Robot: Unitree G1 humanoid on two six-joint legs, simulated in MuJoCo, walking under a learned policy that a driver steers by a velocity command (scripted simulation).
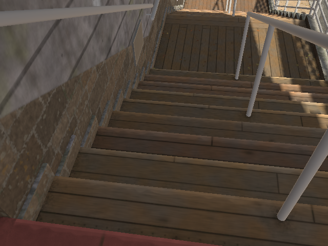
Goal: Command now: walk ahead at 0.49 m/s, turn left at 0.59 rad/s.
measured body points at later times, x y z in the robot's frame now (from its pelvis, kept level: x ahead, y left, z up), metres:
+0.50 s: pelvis +0.25 +0.07 +0.00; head +0.28 +0.08 +0.45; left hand +0.30 +0.36 -0.11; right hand +0.39 -0.18 -0.12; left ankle +0.26 +0.11 -0.74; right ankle +0.34 -0.09 -0.67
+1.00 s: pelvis +0.44 +0.08 +0.00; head +0.46 +0.07 +0.45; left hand +0.42 +0.34 -0.12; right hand +0.67 -0.10 -0.12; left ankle +0.42 +0.18 -0.69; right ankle +0.49 +0.01 -0.74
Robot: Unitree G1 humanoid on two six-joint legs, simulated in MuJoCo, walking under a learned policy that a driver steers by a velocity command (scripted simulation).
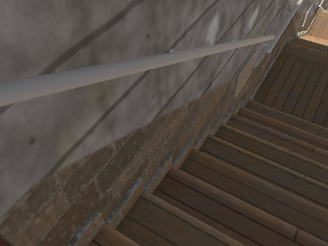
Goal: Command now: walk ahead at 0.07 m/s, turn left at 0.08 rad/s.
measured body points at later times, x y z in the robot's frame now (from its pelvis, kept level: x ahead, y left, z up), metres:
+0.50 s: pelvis +0.12 -0.07 -0.14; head +0.12 -0.08 +0.31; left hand +0.24 +0.17 -0.26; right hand +0.10 -0.32 -0.29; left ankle +0.04 +0.08 -0.72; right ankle +0.17 -0.18 -0.89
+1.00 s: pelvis +0.20 -0.02 -0.15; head +0.16 +0.00 +0.30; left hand +0.20 +0.25 -0.31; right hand +0.29 -0.27 -0.25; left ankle +0.23 +0.07 -0.82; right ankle +0.19 -0.12 -0.89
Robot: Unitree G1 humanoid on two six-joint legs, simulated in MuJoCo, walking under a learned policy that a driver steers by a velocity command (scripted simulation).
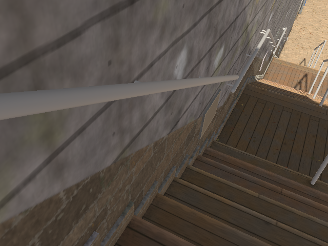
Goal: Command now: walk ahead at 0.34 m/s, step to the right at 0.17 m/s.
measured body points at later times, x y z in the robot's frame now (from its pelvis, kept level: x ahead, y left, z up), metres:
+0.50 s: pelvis +0.15 -0.10 -0.08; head +0.14 -0.12 +0.37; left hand +0.25 +0.15 -0.19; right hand +0.17 -0.40 -0.21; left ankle +0.11 +0.05 -0.68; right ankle +0.09 -0.23 -0.76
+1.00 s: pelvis +0.35 -0.19 -0.21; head +0.36 -0.16 +0.24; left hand +0.51 +0.04 -0.35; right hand +0.30 -0.45 -0.34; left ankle +0.35 -0.09 -0.92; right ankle +0.43 -0.37 -0.86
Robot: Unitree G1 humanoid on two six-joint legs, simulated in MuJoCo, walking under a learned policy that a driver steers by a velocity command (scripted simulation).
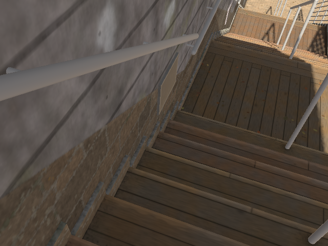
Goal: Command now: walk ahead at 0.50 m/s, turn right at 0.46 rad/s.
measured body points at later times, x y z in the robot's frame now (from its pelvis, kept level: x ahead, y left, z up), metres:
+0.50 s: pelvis +0.21 -0.18 -0.17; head +0.23 -0.22 +0.28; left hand +0.21 +0.05 -0.30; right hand +0.28 -0.44 -0.31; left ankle +0.35 -0.07 -0.76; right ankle +0.18 -0.24 -0.87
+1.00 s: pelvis +0.42 -0.23 -0.31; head +0.44 -0.22 +0.14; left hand +0.61 -0.05 -0.45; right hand +0.38 -0.48 -0.43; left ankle +0.51 -0.20 -1.04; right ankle +0.29 -0.30 -0.76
